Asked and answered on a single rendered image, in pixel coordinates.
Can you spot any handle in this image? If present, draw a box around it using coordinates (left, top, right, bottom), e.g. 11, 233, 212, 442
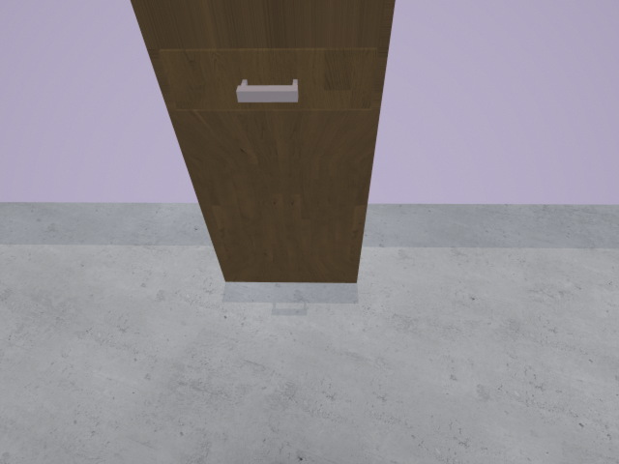
236, 79, 298, 102

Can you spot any drawer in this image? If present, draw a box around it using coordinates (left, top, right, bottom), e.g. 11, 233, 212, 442
159, 47, 377, 109

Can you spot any cabinet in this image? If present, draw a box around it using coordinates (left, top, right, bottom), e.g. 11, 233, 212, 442
131, 0, 396, 283

